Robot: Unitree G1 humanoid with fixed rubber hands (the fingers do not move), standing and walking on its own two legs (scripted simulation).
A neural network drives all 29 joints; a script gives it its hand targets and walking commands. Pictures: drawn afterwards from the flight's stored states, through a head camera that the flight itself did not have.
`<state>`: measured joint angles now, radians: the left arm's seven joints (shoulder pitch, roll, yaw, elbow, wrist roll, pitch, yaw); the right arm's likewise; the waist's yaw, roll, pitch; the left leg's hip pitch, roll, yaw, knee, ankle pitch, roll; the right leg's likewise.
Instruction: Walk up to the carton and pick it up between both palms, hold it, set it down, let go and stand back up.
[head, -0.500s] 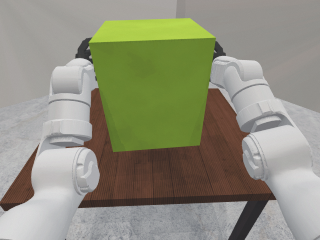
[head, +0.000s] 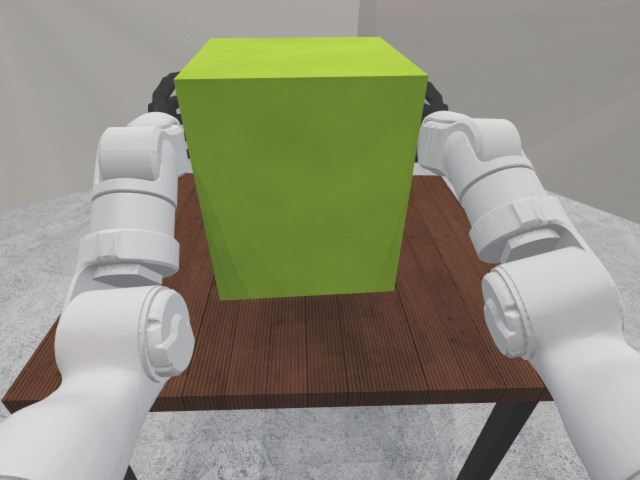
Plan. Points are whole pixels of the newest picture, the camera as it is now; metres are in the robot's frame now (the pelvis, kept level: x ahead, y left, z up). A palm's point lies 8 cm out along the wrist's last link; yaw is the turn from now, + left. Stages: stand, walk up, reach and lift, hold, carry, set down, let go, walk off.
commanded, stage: hold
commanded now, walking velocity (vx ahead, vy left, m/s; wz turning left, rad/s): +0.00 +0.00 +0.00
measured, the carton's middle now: (302, 164) +0.40 +0.01 +0.28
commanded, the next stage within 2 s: none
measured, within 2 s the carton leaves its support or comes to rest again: neither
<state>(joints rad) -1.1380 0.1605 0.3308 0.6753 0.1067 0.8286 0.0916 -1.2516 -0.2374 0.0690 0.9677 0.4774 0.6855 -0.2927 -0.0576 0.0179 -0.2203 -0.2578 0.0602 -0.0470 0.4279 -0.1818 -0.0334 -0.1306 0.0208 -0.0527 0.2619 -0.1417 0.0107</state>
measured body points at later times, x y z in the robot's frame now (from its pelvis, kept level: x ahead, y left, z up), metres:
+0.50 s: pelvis +0.00 +0.00 +0.00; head -0.07 +0.02 +0.44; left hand +0.41 +0.16 +0.31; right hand +0.40 -0.15 +0.32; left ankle +0.03 +0.13 -0.75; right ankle +0.00 -0.13 -0.75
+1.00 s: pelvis +0.00 +0.00 +0.00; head -0.08 +0.02 +0.44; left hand +0.40 +0.16 +0.32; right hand +0.40 -0.15 +0.32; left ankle +0.03 +0.13 -0.75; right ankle +0.00 -0.13 -0.75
